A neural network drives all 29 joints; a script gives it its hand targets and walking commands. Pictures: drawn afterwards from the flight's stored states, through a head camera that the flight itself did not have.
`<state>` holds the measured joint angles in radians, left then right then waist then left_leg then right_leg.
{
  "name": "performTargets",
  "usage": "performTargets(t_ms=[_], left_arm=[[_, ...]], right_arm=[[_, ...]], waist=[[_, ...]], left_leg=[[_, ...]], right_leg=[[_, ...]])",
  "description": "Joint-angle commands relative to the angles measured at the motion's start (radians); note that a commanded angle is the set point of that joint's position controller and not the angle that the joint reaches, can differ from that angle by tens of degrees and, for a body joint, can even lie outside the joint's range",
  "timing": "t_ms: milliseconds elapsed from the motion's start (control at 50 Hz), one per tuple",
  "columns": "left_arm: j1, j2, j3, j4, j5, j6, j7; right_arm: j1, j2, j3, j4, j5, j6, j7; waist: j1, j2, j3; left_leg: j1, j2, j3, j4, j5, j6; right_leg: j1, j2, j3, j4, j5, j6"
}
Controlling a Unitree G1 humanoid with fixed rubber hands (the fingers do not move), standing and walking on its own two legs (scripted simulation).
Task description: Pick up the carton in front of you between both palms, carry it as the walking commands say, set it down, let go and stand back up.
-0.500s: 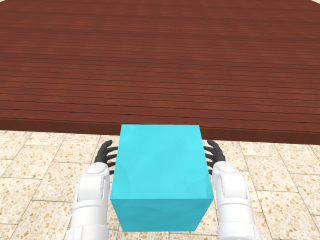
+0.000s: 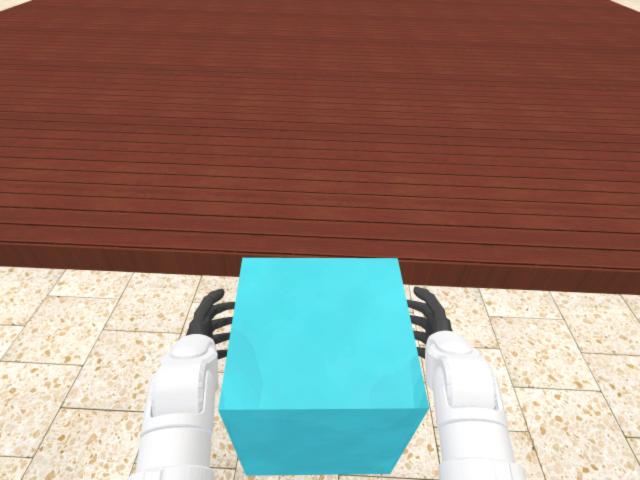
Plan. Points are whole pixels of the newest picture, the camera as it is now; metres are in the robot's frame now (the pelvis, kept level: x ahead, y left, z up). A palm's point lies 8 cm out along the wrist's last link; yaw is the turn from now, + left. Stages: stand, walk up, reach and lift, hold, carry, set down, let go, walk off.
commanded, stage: carry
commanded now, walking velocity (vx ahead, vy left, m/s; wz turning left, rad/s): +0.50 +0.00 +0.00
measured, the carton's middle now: (319, 370) +0.29 +0.00 -0.02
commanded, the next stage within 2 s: none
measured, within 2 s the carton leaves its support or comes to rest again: neither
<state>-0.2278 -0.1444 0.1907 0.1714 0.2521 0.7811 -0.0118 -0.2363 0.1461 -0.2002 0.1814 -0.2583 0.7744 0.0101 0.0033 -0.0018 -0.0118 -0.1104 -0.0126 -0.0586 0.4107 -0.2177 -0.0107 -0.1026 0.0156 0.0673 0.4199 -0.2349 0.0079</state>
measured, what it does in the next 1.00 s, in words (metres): walks ahead: left foot, then right foot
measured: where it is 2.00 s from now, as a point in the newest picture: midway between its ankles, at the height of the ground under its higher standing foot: (328, 354)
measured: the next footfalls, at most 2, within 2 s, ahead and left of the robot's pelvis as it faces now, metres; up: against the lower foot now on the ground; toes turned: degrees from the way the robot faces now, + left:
left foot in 0.40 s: +0.19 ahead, +0.09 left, +0.00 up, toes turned +9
right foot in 0.76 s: +0.49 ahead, -0.14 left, +0.00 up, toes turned -13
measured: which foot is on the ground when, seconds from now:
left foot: down 0.00-0.20, up 0.22-0.38, down 0.40-0.80, up 0.82-1.00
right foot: down 0.00-0.42, up 0.44-0.74, down 0.76-1.00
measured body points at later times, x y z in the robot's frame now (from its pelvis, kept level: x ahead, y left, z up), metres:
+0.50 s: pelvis +0.16 +0.00 -0.01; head +0.14 +0.00 +0.44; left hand +0.43 +0.15 +0.07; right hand +0.43 -0.15 +0.07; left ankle +0.15 +0.09 -0.74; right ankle +0.05 -0.11 -0.69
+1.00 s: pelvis +0.46 -0.07 +0.01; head +0.49 -0.08 +0.45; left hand +0.73 +0.09 +0.07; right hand +0.75 -0.21 +0.06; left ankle +0.45 +0.07 -0.67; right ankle +0.45 -0.13 -0.74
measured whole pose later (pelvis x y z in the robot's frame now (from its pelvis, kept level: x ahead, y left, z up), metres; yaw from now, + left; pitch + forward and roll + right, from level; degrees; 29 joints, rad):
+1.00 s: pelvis +0.46 -0.07 +0.01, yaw +1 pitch +5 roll +2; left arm -0.15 -0.13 0.12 -0.35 0.09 1.18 0.09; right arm -0.17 0.14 -0.11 -0.34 -0.10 1.19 -0.10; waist 0.03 0.00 -0.03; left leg -0.58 0.10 0.09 1.01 -0.25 0.01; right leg -0.23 -0.03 -0.25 0.33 -0.20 -0.07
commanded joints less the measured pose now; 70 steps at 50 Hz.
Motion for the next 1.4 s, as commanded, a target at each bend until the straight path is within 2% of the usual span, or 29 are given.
performTargets(t_ms=[0, 80, 140, 160, 200, 220, 260, 360, 380, 400, 420, 440, 500, 580, 660, 740, 760, 780, 800, 860, 940, 1080, 1180, 1200, 1220, 1240, 1260, 1320, 1380], left_arm=[[-0.534, -0.900, -0.589, -0.099, -0.290, -0.027, -0.207], [-0.524, -0.889, -0.675, -0.191, -0.351, 0.025, -0.192], [-0.518, -0.860, -0.734, -0.253, -0.408, 0.107, -0.181], [-0.519, -0.848, -0.743, -0.269, -0.423, 0.137, -0.176], [-0.472, -0.815, -0.746, -0.287, -0.439, 0.197, -0.161], [-0.449, -0.807, -0.748, -0.313, -0.440, 0.223, -0.151], [-0.457, -0.817, -0.761, -0.405, -0.462, 0.270, -0.135], [-0.370, -0.852, -0.809, -0.553, -0.528, 0.362, -0.138], [-0.339, -0.849, -0.810, -0.562, -0.533, 0.377, -0.143], [-0.326, -0.840, -0.807, -0.573, -0.539, 0.393, -0.151], [-0.359, -0.829, -0.812, -0.596, -0.553, 0.411, -0.158], [-0.426, -0.821, -0.824, -0.613, -0.567, 0.422, -0.164], [-0.451, -0.842, -0.809, -0.596, -0.595, 0.436, -0.168], [-0.411, -0.836, -0.781, -0.555, -0.558, 0.452, -0.141], [-0.386, -0.832, -0.761, -0.529, -0.522, 0.465, -0.126], [-0.383, -0.846, -0.749, -0.516, -0.518, 0.463, -0.131], [-0.368, -0.840, -0.743, -0.512, -0.513, 0.462, -0.132], [-0.375, -0.832, -0.733, -0.491, -0.500, 0.455, -0.135], [-0.371, -0.868, -0.747, -0.494, -0.510, 0.450, -0.136], [-0.428, -0.965, -0.790, -0.572, -0.539, 0.418, -0.146], [-0.422, -0.963, -0.825, -0.615, -0.572, 0.394, -0.159], [-0.437, -0.830, -0.823, -0.645, -0.579, 0.400, -0.166], [-0.603, -0.655, -0.773, -0.635, -0.568, 0.444, -0.120], [-0.649, -0.626, -0.762, -0.618, -0.570, 0.459, -0.109], [-0.699, -0.597, -0.746, -0.590, -0.570, 0.474, -0.100], [-0.765, -0.591, -0.735, -0.567, -0.581, 0.495, -0.093], [-0.809, -0.609, -0.724, -0.535, -0.599, 0.514, -0.086], [-0.971, -0.695, -0.687, -0.491, -0.621, 0.531, -0.076], [-1.118, -0.786, -0.678, -0.459, -0.632, 0.530, -0.072]], right_arm=[[-0.513, 0.892, 0.586, -0.099, 0.288, -0.023, 0.209], [-0.476, 0.882, 0.671, -0.184, 0.334, 0.030, 0.186], [-0.467, 0.840, 0.717, -0.267, 0.373, 0.114, 0.164], [-0.476, 0.824, 0.730, -0.294, 0.388, 0.145, 0.159], [-0.493, 0.815, 0.764, -0.333, 0.431, 0.212, 0.154], [-0.514, 0.816, 0.786, -0.366, 0.468, 0.240, 0.156], [-0.525, 0.843, 0.820, -0.412, 0.529, 0.284, 0.159], [-0.348, 0.870, 0.807, -0.503, 0.539, 0.360, 0.145], [-0.310, 0.864, 0.796, -0.513, 0.527, 0.374, 0.141], [-0.268, 0.836, 0.785, -0.526, 0.507, 0.386, 0.134], [-0.247, 0.846, 0.779, -0.509, 0.483, 0.392, 0.130], [-0.309, 0.859, 0.780, -0.544, 0.489, 0.401, 0.127], [-0.419, 0.856, 0.796, -0.608, 0.537, 0.429, 0.124], [-0.420, 0.842, 0.800, -0.585, 0.570, 0.457, 0.136], [-0.401, 0.827, 0.793, -0.548, 0.577, 0.473, 0.152], [-0.415, 0.825, 0.794, -0.556, 0.570, 0.476, 0.157], [-0.423, 0.810, 0.791, -0.558, 0.568, 0.476, 0.159], [-0.448, 0.834, 0.806, -0.575, 0.574, 0.482, 0.159], [-0.451, 0.843, 0.803, -0.569, 0.572, 0.478, 0.162], [-0.458, 0.918, 0.815, -0.591, 0.572, 0.441, 0.167], [-0.387, 0.951, 0.832, -0.586, 0.539, 0.399, 0.147], [-0.419, 0.850, 0.837, -0.635, 0.519, 0.399, 0.120], [-0.619, 0.679, 0.806, -0.647, 0.568, 0.460, 0.105], [-0.649, 0.649, 0.788, -0.617, 0.568, 0.475, 0.101], [-0.689, 0.617, 0.762, -0.587, 0.570, 0.490, 0.098], [-0.737, 0.580, 0.728, -0.558, 0.576, 0.506, 0.094], [-0.765, 0.559, 0.695, -0.510, 0.585, 0.514, 0.091], [-0.926, 0.678, 0.680, -0.489, 0.650, 0.532, 0.097], [-1.092, 0.778, 0.678, -0.467, 0.671, 0.526, 0.104]], waist=[[-0.006, 0.020, -0.155], [-0.010, 0.090, -0.269], [-0.006, 0.126, -0.240], [-0.002, 0.073, -0.213], [0.019, -0.237, -0.202], [0.024, -0.282, -0.152], [0.033, -0.159, -0.182], [0.009, -0.124, -0.322], [-0.004, -0.071, -0.364], [-0.024, 0.107, -0.403], [-0.030, 0.310, -0.361], [-0.031, 0.220, -0.314], [-0.028, 0.030, -0.288], [-0.022, 0.110, -0.246], [-0.023, 0.166, -0.202], [0.002, 0.098, -0.296], [0.030, -0.008, -0.360], [0.026, -0.280, -0.419], [0.023, -0.252, -0.385], [0.013, -0.033, -0.373], [0.012, -0.098, -0.374], [0.017, -0.127, -0.243], [0.015, -0.163, -0.245], [-0.006, -0.127, -0.283], [-0.036, -0.077, -0.332], [-0.048, 0.114, -0.438], [-0.067, 0.287, -0.533], [-0.039, 0.119, -0.478], [-0.031, 0.104, -0.503]], left_leg=[[-0.114, 0.103, -0.052, -0.092, -0.512, 0.032], [-0.061, 0.165, -0.123, -0.105, -0.357, 0.073], [-0.154, 0.198, -0.149, -0.117, -0.467, 0.108], [-0.231, 0.161, -0.081, -0.054, -0.433, 0.085], [-0.492, 0.036, 0.138, 0.330, -0.263, 0.014], [-0.634, 0.029, 0.162, 0.332, -0.306, 0.013], [-0.631, 0.053, 0.147, 0.290, -0.312, 0.024], [-0.087, -0.019, 0.276, -0.037, 0.005, 0.009], [0.163, 0.027, 0.225, -0.064, 0.028, 0.027], [0.346, 0.226, -0.062, -0.159, -0.177, 0.089], [0.435, 0.445, -0.418, -0.199, -0.142, 0.218], [0.397, 0.487, -0.466, -0.176, -0.043, 0.282], [0.272, 0.402, -0.227, -0.210, -0.006, 0.203], [0.179, 0.292, 0.023, -0.244, 0.116, 0.147], [0.115, 0.260, 0.138, -0.209, 0.249, 0.115], [-0.052, 0.187, 0.288, 0.157, 0.400, 0.041], [-0.199, 0.154, 0.292, 0.402, 0.213, 0.006], [-0.490, 0.022, 0.249, 0.705, -0.149, -0.038], [-0.603, 0.041, 0.118, 0.845, -0.253, -0.004], [-0.585, 0.161, 0.056, 0.813, -0.101, 0.040], [-0.530, 0.137, 0.121, 0.614, -0.019, 0.028], [-0.552, 0.085, 0.229, 0.241, 0.133, 0.015], [-0.268, -0.006, 0.319, 0.084, 0.273, 0.058], [-0.117, -0.039, 0.341, 0.013, 0.317, 0.062], [0.065, 0.039, 0.257, 0.016, 0.402, 0.065], [0.306, 0.296, -0.021, 0.137, 0.763, 0.132], [0.421, 0.429, -0.311, 0.053, 0.721, 0.295], [0.235, 0.359, -0.128, -0.013, 0.628, 0.258], [0.145, 0.289, 0.040, -0.013, 0.689, 0.204]], right_leg=[[-0.187, -0.076, 0.020, -0.069, -0.468, -0.017], [-0.198, -0.035, -0.085, 0.107, -0.190, -0.005], [-0.173, -0.023, -0.125, 0.047, -0.241, -0.010], [-0.114, -0.056, -0.079, -0.022, -0.254, -0.022], [0.081, -0.283, 0.296, -0.208, -0.334, -0.120], [0.151, -0.364, 0.415, -0.224, -0.194, -0.184], [0.196, -0.353, 0.339, -0.183, 0.044, -0.216], [-0.033, -0.201, -0.035, -0.021, 0.107, -0.098], [-0.202, -0.176, -0.096, 0.093, 0.113, -0.068], [-0.402, -0.118, -0.182, 0.343, -0.026, -0.023], [-0.671, -0.029, -0.203, 0.514, -0.245, -0.004], [-0.749, -0.077, -0.114, 0.626, -0.296, -0.027], [-0.721, -0.145, -0.096, 0.620, -0.185, -0.037], [-0.570, -0.107, -0.189, 0.329, -0.027, 0.004], [-0.420, -0.061, -0.279, 0.138, 0.106, -0.007], [0.043, 0.004, -0.363, 0.057, 0.075, -0.043], [0.218, -0.149, -0.147, 0.001, -0.074, -0.055], [0.396, -0.449, 0.387, -0.171, -0.287, -0.197], [0.362, -0.486, 0.485, -0.239, -0.187, -0.235], [0.227, -0.399, 0.190, -0.188, 0.136, -0.168], [0.197, -0.324, -0.022, -0.218, 0.226, -0.131], [0.224, -0.254, -0.182, -0.212, 0.399, -0.135], [0.163, -0.201, -0.299, 0.043, 0.696, -0.082], [0.119, -0.163, -0.327, 0.181, 0.683, -0.054], [0.002, -0.132, -0.302, 0.335, 0.463, -0.027], [-0.195, -0.081, -0.262, 0.568, -0.006, 0.000], [-0.397, 0.031, -0.181, 0.809, -0.360, 0.006], [-0.447, -0.066, -0.051, 0.783, -0.297, -0.043], [-0.299, -0.067, -0.091, 0.431, -0.278, -0.020]])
